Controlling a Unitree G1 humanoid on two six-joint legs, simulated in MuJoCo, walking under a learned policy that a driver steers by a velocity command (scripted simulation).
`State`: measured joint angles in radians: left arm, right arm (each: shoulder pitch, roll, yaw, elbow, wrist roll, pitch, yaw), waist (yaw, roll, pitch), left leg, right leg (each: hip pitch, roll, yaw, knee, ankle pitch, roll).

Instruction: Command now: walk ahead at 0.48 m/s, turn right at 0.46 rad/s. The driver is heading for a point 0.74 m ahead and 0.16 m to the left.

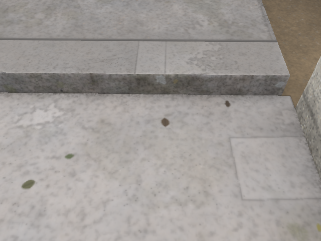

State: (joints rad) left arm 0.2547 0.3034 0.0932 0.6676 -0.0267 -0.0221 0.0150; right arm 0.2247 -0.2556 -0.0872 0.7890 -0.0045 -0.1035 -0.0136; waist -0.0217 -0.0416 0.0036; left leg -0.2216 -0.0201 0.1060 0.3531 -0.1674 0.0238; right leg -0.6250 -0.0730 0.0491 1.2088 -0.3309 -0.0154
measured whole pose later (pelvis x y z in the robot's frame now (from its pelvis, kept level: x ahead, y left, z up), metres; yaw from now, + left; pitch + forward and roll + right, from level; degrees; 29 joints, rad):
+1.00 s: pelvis +0.54 -0.02 +0.00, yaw +18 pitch +2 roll +0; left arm 0.14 0.28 0.06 0.69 0.01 -0.11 0.01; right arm 0.28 -0.27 -0.08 0.75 0.02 -0.05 0.02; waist -0.03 -0.02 0.05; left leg -0.26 -0.13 -0.04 0.39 -0.16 0.12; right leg -0.59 -0.09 0.07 1.11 -0.32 0.03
